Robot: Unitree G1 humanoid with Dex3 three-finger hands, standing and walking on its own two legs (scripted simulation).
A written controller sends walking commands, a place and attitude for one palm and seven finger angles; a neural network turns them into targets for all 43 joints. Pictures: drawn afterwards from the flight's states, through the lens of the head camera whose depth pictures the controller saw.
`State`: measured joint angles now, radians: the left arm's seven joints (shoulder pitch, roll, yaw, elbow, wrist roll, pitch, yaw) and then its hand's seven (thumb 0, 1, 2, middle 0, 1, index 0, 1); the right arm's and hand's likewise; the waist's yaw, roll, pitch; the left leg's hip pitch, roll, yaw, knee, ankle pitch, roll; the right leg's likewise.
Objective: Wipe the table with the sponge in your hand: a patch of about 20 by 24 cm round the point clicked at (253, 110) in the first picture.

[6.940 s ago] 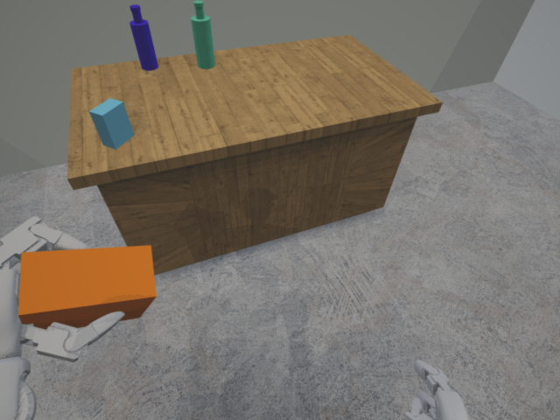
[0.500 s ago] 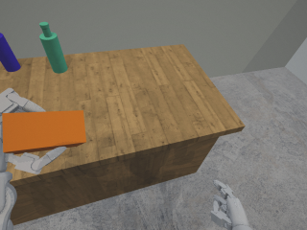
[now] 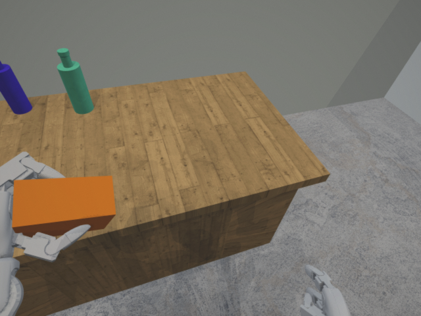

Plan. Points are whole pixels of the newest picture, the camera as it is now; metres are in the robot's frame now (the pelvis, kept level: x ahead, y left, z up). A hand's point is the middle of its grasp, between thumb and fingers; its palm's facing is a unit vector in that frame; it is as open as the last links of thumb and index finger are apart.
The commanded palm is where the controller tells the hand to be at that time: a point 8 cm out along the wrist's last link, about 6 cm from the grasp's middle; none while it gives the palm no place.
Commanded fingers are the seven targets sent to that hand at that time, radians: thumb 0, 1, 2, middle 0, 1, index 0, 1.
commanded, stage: look again from close up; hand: left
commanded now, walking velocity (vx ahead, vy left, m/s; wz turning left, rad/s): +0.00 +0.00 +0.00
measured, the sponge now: (80, 207) +0.23 +0.22 +0.14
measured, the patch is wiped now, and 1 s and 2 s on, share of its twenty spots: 0.00 0.00 0.00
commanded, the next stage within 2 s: shuffle to correct the standing spot in 0.06 s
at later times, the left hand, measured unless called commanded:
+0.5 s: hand (58, 204) +0.23 +0.25 +0.15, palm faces +0.43 -0.83 -0.36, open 9.7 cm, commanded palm +0.18 +0.28 +0.17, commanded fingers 0.00 0.10 1.30 -1.20 -1.60 -1.20 -1.60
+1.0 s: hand (80, 165) +0.29 +0.24 +0.16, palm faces +0.35 -0.83 -0.43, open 9.7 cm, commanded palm +0.23 +0.29 +0.17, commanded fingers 0.00 0.10 1.30 -1.20 -1.60 -1.20 -1.60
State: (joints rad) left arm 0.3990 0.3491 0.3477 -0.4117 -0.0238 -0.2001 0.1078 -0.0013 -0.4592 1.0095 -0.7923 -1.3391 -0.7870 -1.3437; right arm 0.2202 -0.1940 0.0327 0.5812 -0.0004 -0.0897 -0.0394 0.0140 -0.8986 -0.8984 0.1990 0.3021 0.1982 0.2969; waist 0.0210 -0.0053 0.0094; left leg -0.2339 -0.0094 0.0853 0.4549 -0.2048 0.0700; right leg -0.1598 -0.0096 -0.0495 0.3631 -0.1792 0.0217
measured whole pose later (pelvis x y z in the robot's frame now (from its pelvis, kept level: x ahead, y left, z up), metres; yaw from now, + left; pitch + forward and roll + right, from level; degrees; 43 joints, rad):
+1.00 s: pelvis +0.07 +0.01 -0.01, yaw -1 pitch -2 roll +1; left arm 0.44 0.36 0.37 -0.47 -0.02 -0.19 0.10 0.00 -0.46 1.01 -0.79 -1.34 -0.78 -1.34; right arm 0.23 -0.18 0.00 0.59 0.01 -0.09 -0.02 0.01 -0.90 -0.90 0.20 0.30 0.20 0.30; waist -0.01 -0.01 0.05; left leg -0.15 -0.08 0.08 0.49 -0.31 0.09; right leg -0.47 -0.02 -0.08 0.94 -0.37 -0.02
